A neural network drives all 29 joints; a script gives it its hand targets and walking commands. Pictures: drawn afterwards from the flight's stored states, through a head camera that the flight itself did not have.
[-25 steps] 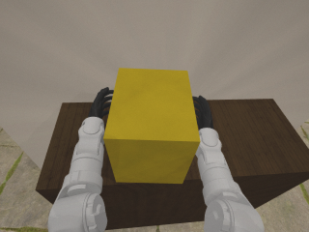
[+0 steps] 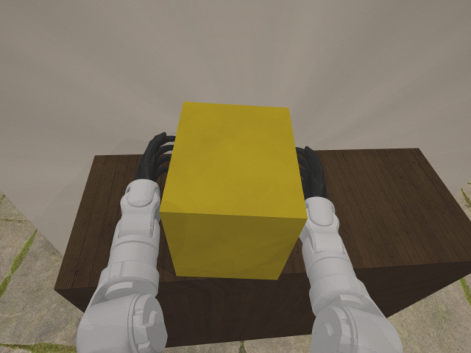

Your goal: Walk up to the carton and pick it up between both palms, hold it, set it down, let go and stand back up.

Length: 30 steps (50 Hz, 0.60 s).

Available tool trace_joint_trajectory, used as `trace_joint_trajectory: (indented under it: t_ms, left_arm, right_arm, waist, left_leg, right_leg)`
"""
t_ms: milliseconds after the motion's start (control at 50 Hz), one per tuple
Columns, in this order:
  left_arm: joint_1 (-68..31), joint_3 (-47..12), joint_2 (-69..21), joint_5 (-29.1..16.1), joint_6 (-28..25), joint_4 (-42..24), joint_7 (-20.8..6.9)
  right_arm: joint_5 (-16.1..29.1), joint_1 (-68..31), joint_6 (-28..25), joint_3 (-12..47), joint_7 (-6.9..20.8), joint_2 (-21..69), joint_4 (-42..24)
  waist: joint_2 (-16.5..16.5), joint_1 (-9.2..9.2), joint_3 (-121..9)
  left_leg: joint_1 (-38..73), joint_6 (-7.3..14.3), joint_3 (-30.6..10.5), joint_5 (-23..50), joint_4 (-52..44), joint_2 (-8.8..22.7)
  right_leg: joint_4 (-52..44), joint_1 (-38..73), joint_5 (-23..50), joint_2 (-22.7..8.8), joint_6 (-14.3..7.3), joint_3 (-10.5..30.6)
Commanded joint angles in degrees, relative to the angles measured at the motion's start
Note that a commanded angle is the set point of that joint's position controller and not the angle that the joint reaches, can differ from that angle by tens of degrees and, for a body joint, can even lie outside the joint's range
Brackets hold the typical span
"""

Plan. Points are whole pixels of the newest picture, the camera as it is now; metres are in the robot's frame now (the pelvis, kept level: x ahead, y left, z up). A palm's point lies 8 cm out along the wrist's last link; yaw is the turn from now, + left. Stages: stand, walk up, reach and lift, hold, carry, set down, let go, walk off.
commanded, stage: set down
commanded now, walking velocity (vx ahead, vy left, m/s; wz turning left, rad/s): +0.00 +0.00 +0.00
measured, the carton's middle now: (231, 193) +0.39 -0.02 +0.03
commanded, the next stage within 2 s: none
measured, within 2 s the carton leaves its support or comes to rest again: neither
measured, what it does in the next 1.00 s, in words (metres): stands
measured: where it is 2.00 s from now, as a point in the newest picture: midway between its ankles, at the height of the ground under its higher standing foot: outside the picture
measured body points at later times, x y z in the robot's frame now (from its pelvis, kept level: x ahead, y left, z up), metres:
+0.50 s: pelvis +0.00 +0.00 +0.00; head +0.03 +0.02 +0.45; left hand +0.42 +0.13 +0.06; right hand +0.37 -0.17 +0.05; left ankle -0.01 +0.12 -0.75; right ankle -0.01 -0.14 -0.75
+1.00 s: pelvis +0.00 +0.00 +0.00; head +0.06 +0.01 +0.45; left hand +0.42 +0.13 +0.03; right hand +0.38 -0.17 +0.03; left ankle -0.01 +0.12 -0.75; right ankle -0.01 -0.14 -0.75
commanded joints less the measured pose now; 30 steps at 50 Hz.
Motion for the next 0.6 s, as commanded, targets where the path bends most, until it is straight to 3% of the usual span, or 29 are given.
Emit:
trace_joint_trajectory:
  t_ms: [0,40,60,100,120,160,180,200,220,240,280,320,340,360,380,400,440,500,560,580]
  left_arm:
    - [-24.1,-9.9,-25.5,0.9,-2.4,5.6,-6.2]
    - [-25.1,-7.8,-22.8,1.8,-2.1,7.6,-6.4]
    - [-25.3,-6.9,-21.0,2.1,-2.3,7.8,-6.2]
    - [-25.1,-7.6,-21.8,1.8,-2.3,5.6,-6.2]
    - [-24.9,-6.5,-25.2,3.2,-2.1,5.2,-6.5]
    - [-23.6,-6.4,-21.2,2.3,-1.7,6.9,-6.2]
    - [-24.8,-7.0,-24.1,2.7,-2.0,5.9,-6.3]
    - [-24.7,-6.9,-23.4,2.5,-1.9,6.2,-6.3]
    - [-24.0,-5.9,-20.7,2.4,-2.0,6.2,-6.1]
    - [-24.6,-6.1,-21.2,2.7,-1.9,5.5,-5.8]
    - [-24.4,-5.6,-16.6,1.8,-2.7,5.3,-4.9]
    - [-24.6,-4.4,-10.5,0.4,-2.6,5.7,-3.3]
    - [-24.3,-3.6,-4.2,-0.8,-2.9,5.4,-2.2]
    - [-24.1,-3.9,-2.6,-1.8,-3.5,4.1,-0.8]
    - [-24.2,-4.6,4.5,-3.0,-3.7,3.6,1.2]
    - [-25.3,-6.3,7.4,-5.3,-3.7,4.3,2.7]
    - [-26.7,-8.6,7.6,-8.6,-3.6,5.9,4.3]
    - [-28.3,-12.4,11.8,-13.4,-4.5,7.0,7.5]
    - [-29.2,-14.4,12.3,-15.2,-6.1,8.2,8.4]
    - [-30.6,-16.5,11.9,-16.6,-7.1,5.8,8.8]
  right_arm:
    - [-3.9,-25.9,-4.3,16.1,7.1,23.9,-2.1]
    - [-5.1,-25.6,-4.0,14.2,6.9,21.7,-0.6]
    - [-4.6,-24.9,-3.9,14.3,7.0,20.6,-0.5]
    - [-5.3,-24.2,-3.5,12.6,6.9,19.9,0.2]
    - [-6.4,-23.8,-2.9,12.1,7.2,24.0,0.8]
    - [-4.5,-23.5,-3.2,13.7,7.1,19.9,0.3]
    - [-6.0,-24.0,-3.7,12.6,6.9,22.7,-0.4]
    - [-6.0,-24.6,-3.8,12.4,6.8,22.1,-1.2]
    - [-4.9,-22.9,-3.5,13.2,6.9,20.9,0.3]
    - [-5.5,-22.6,-3.4,11.2,6.5,19.3,1.1]
    - [-4.6,-22.6,-3.9,11.6,6.2,15.5,-0.9]
    - [-3.5,-21.3,-3.6,10.1,4.8,8.8,0.1]
    - [-1.0,-20.1,-3.6,11.0,3.8,3.6,0.7]
    - [-0.5,-19.8,-3.7,9.7,2.7,0.7,2.2]
    - [1.2,-18.5,-4.0,8.0,1.2,-7.9,4.2]
    - [4.1,-19.5,-4.2,9.1,-0.1,-9.7,4.2]
    - [8.1,-20.8,-3.1,12.2,-1.7,-8.9,7.8]
    - [12.9,-26.0,-4.0,13.9,-4.0,-12.4,3.7]
    - [15.3,-27.1,-5.4,15.7,-5.3,-12.2,4.3]
    - [15.5,-28.2,-6.1,15.0,-5.7,-13.1,3.4]
  waist:
    - [3.5,2.53,-19.3]
    - [3.5,2.24,-17.5]
    - [2.9,3.23,-17.7]
    - [4.5,1.41,-16.5]
    - [3.9,2.37,-12.3]
    - [4.4,2.94,-14.3]
    - [3.5,1.78,-14.7]
    - [3.5,2.27,-15.4]
    - [3.9,2.99,-14.8]
    - [4.8,1.93,-15.0]
    - [4.0,2.97,-16.6]
    - [4.4,2.73,-15.6]
    - [3.7,3.79,-16.6]
    - [4.4,2.96,-15.8]
    - [5.1,1.96,-16.3]
    - [7.2,1.95,-16.1]
    - [4.7,3.00,-14.0]
    - [4.4,2.86,-22.8]
    - [3.7,1.95,-31.7]
    - [4.6,0.71,-36.3]
  left_leg:
    - [-4.0,-1.6,9.0,13.7,-6.8,-2.9]
    - [-5.7,-1.5,9.0,12.1,-7.2,-3.2]
    - [-5.1,-1.2,9.2,12.4,-7.5,-2.9]
    - [-4.0,-1.8,9.0,13.9,-7.0,-3.0]
    - [-3.2,-1.0,8.6,11.8,-7.7,-2.9]
    - [-2.0,-1.2,9.1,12.2,-7.5,-2.7]
    - [-2.9,-1.2,8.6,12.1,-7.2,-2.8]
    - [-2.3,-1.1,8.7,12.3,-7.1,-2.8]
    - [-2.7,-0.9,8.9,13.0,-6.9,-2.7]
    - [-2.1,-1.2,8.9,11.5,-7.2,-2.9]
    - [-1.7,-1.1,8.8,12.8,-6.8,-2.7]
    - [-2.1,-1.4,8.8,11.4,-6.9,-2.7]
    - [-2.8,-1.2,9.5,12.6,-6.4,-2.7]
    - [-3.3,-1.4,8.9,11.8,-6.1,-2.6]
    - [-2.7,-2.3,8.5,12.8,-5.3,-2.5]
    - [-2.7,-2.6,8.6,14.3,-4.2,-2.3]
    - [-6.5,-1.4,8.3,11.0,-4.1,-2.5]
    - [-10.0,-1.2,8.0,10.6,-1.6,-2.5]
    - [-11.4,-1.4,7.8,15.5,1.5,-2.7]
    - [-11.8,-2.3,7.1,17.7,2.5,-2.6]
  right_leg:
    - [2.6,12.2,16.7,1.1,1.3,-3.7]
    - [2.9,12.7,16.3,0.9,1.5,-3.9]
    - [3.0,12.9,16.0,1.0,1.6,-3.9]
    - [3.1,12.4,15.7,1.4,1.2,-4.4]
    - [1.9,9.9,11.9,1.1,1.5,-4.4]
    - [1.7,10.0,12.1,1.1,1.1,-4.1]
    - [1.9,10.2,12.6,1.0,1.5,-4.6]
    - [1.8,9.7,12.3,1.1,1.3,-4.7]
    - [2.1,10.7,13.4,1.1,1.5,-3.9]
    - [1.6,9.2,11.4,1.1,1.2,-4.4]
    - [2.0,10.0,12.4,1.2,1.5,-4.1]
    - [2.0,8.7,10.4,1.4,1.2,-4.5]
    - [2.5,10.1,13.2,1.3,1.4,-3.6]
    - [2.7,8.9,11.9,1.3,1.6,-3.9]
    - [3.0,8.0,12.5,1.6,0.9,-4.1]
    - [2.9,6.1,12.5,1.9,0.7,-3.6]
    - [3.4,5.6,11.6,1.6,0.9,-2.6]
    - [5.4,3.9,15.7,1.8,0.4,-1.3]
    - [7.7,3.6,22.7,2.1,0.3,-0.7]
    - [8.8,4.8,25.4,2.2,0.1,-0.7]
